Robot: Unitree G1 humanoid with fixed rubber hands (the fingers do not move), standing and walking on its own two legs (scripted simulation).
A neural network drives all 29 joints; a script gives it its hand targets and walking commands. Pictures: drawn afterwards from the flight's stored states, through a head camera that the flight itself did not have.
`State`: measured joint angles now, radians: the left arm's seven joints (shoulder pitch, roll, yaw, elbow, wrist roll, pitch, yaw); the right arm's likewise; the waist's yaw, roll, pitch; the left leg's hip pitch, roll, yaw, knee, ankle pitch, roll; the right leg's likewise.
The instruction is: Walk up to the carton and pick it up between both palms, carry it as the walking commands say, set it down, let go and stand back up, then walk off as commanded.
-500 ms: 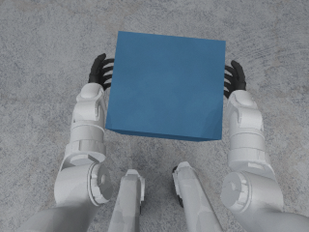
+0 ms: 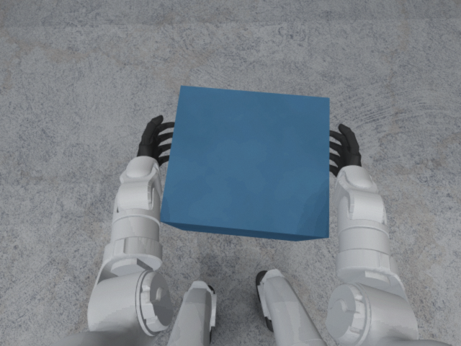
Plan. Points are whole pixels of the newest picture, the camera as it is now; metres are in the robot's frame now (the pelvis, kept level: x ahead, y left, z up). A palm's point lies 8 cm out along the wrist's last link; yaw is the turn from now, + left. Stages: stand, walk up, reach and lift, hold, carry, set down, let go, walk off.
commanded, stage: reach and lift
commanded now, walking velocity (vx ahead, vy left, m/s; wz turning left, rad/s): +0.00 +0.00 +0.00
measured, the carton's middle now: (245, 173) +0.42 -0.04 -0.12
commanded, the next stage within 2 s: none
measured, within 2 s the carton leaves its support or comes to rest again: neither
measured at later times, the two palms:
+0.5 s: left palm (134, 159) +0.41 +0.14 +0.02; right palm (365, 168) +0.36 -0.21 +0.02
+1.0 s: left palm (111, 157) +0.38 +0.14 +0.09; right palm (392, 167) +0.34 -0.20 +0.09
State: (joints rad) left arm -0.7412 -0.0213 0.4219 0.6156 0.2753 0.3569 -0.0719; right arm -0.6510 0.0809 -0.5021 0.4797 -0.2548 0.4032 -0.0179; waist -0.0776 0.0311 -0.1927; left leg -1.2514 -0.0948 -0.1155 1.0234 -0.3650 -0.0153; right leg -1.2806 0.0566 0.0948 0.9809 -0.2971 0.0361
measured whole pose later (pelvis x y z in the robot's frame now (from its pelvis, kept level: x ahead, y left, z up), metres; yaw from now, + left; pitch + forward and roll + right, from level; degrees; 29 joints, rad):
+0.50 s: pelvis +0.02 +0.00 +0.06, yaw +0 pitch +24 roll +0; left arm -0.56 -0.08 0.41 0.51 0.32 0.38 -0.09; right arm -0.49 0.13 -0.48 0.40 -0.31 0.42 0.02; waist -0.08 0.02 -0.13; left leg -0.86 -0.08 -0.12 0.71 -0.27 0.00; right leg -0.89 0.04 0.11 0.67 -0.20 0.03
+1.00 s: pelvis +0.04 +0.00 +0.09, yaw -1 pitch +11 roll +0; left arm -0.41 -0.10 0.35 0.45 0.32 0.46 -0.10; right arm -0.34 0.16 -0.43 0.34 -0.32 0.50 0.02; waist -0.06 0.00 -0.09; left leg -0.43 -0.06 -0.12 0.45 -0.20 0.01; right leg -0.46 0.03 0.12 0.42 -0.14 0.02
